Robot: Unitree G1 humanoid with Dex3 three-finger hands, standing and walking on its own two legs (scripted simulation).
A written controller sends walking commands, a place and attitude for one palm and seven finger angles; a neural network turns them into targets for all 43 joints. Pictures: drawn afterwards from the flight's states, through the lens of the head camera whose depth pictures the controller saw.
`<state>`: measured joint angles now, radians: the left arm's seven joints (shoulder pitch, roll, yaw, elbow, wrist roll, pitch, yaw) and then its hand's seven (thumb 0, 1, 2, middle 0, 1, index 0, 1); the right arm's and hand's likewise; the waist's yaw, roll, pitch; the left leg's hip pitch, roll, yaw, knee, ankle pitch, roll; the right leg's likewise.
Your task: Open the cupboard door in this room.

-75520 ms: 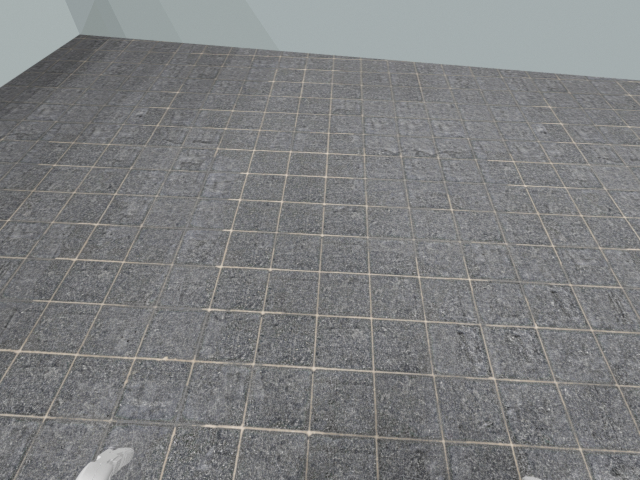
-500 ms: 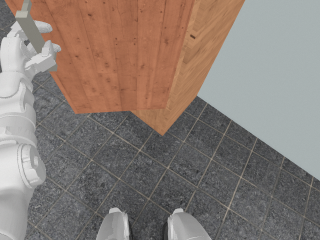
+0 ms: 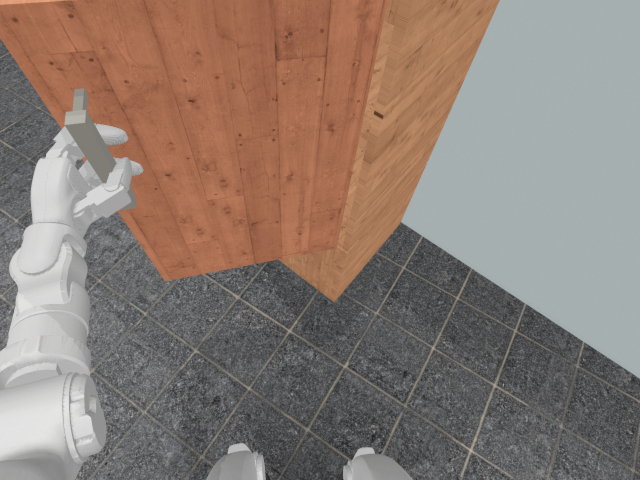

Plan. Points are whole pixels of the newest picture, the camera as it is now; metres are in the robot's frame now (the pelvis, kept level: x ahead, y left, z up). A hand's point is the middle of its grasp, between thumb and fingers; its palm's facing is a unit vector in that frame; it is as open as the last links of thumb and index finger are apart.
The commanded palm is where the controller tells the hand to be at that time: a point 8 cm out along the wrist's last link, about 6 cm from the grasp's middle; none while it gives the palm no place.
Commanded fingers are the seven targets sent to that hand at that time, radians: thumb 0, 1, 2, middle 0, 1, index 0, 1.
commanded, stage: pull the door open along its arc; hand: left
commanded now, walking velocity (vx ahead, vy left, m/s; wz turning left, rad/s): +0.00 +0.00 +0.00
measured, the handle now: (106, 154) +0.51 +0.25 +0.07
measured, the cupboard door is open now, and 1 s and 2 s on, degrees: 53 87 88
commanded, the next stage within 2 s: open thumb and fingers to let go in 0.54 s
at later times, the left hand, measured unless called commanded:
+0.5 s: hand (211, 308) +0.30 +0.10 +0.08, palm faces +0.39 -0.92 +0.04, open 6.2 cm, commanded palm +0.24 +0.17 +0.07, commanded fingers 0.00 0.90 0.90 -0.40 -1.35 -0.40 -1.35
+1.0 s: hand (228, 312) +0.29 +0.08 +0.08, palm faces +0.46 -0.89 +0.01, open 9.3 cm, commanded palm +0.25 +0.13 +0.07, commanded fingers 0.00 -0.43 0.33 -0.31 -1.21 -0.31 -1.21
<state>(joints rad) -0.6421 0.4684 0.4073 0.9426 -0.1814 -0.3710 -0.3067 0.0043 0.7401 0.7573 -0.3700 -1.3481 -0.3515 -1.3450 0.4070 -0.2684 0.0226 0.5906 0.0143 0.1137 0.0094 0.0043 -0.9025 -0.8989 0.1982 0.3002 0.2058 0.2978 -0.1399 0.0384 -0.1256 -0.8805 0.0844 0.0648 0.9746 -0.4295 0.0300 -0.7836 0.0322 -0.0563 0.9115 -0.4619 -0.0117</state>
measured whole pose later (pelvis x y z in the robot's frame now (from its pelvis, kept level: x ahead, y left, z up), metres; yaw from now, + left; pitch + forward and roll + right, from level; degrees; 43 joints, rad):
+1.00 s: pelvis -0.01 -0.06 +0.01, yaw +5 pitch +9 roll +2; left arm 0.03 -0.04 -0.05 0.22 -0.02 -0.32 0.44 0.01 0.20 0.60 -0.34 -1.27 -0.33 -1.27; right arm 0.24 -0.23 -0.02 0.61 -0.05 0.05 -0.01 0.01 -0.90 -0.90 0.20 0.30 0.20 0.30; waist -0.01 0.04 -0.11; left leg -0.65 0.04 0.01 0.86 -0.37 -0.04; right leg -0.58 0.00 -0.12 0.91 -0.50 -0.08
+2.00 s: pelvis -0.03 +0.00 +0.01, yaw +4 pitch +8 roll -1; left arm 0.07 0.06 -0.14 0.16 -0.06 -0.32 0.05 -0.01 -0.50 0.30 -0.14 -0.31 -0.15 -0.31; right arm 0.25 -0.22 0.03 0.51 0.00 -0.01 0.02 0.01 -0.90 -0.90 0.20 0.30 0.20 0.30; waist -0.01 0.02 -0.09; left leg -0.69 0.02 0.05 0.93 -0.38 0.04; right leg -0.60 -0.03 -0.07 0.93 -0.46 -0.01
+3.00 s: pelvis -0.01 -0.02 +0.00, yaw +5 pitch +10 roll -1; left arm 0.44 0.22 0.10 -0.16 -0.27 -0.31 -0.25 -0.01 -0.50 0.30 -0.16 -0.30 -0.15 -0.30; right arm 0.25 -0.23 0.01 0.48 0.03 -0.09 -0.06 0.01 -0.90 -0.90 0.20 0.30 0.20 0.30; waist 0.01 0.05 -0.12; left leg -0.74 0.04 0.00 1.00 -0.44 0.00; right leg -0.63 0.00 -0.11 0.98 -0.52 -0.04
